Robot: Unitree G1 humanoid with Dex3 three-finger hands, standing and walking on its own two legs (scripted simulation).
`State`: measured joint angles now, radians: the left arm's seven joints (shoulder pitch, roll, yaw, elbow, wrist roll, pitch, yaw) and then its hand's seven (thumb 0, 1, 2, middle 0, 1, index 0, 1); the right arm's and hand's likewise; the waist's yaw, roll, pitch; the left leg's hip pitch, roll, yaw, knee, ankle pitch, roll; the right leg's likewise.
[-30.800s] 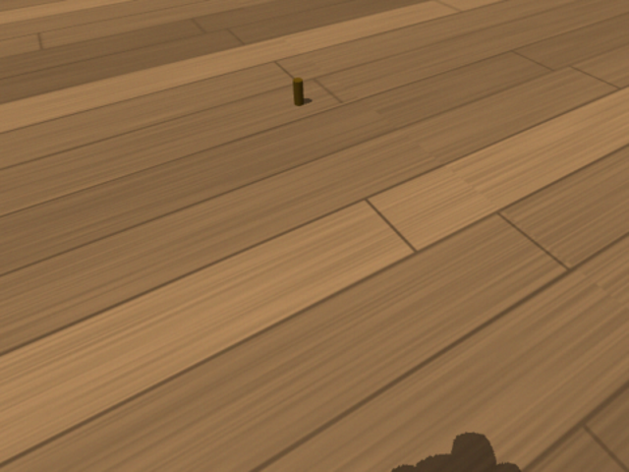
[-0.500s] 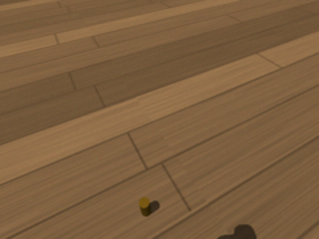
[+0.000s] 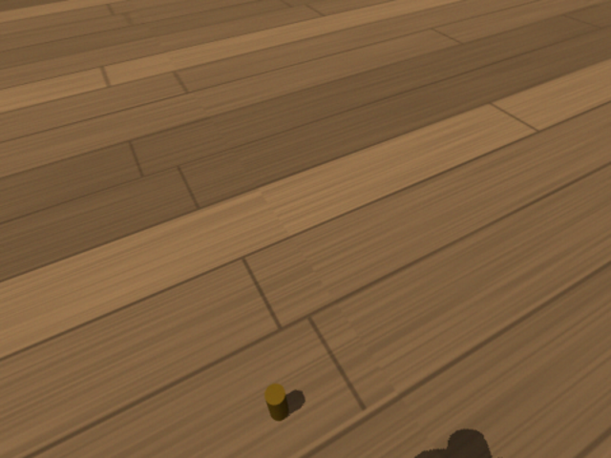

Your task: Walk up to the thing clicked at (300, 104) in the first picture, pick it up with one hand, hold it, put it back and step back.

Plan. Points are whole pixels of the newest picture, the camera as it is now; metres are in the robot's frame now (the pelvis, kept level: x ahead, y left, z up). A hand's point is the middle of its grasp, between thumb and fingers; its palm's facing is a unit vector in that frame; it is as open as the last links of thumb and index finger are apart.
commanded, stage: stand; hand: left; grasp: from the side
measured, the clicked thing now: (277, 402) +0.42 +0.13 -0.71
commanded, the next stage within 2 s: step back in 0.32 s
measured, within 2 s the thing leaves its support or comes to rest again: neither
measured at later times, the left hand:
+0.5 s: hand out of the picture +0.07 +0.27 -0.17, palm faces +0.01 -0.93 -0.37, open 7.4 cm
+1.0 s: hand out of the picture +0.02 +0.29 -0.18, palm faces -0.09 -0.92 -0.39, open 7.4 cm
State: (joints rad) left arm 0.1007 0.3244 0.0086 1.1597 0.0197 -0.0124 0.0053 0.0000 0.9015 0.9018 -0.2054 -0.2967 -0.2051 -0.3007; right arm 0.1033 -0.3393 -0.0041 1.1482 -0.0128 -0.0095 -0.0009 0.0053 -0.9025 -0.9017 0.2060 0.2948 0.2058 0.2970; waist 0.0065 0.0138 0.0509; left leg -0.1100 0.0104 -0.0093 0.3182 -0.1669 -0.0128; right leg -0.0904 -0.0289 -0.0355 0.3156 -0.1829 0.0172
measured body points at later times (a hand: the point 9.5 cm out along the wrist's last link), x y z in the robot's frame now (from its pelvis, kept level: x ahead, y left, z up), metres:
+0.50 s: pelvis -0.02 +0.01 -0.01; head +0.03 +0.00 +0.43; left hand +0.07 +0.32 -0.14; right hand +0.07 -0.31 -0.14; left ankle +0.00 +0.13 -0.74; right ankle -0.01 -0.13 -0.75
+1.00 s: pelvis -0.10 +0.03 -0.03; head -0.03 +0.02 +0.41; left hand +0.02 +0.33 -0.15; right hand -0.02 -0.28 -0.15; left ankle -0.04 +0.13 -0.75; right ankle -0.13 -0.09 -0.75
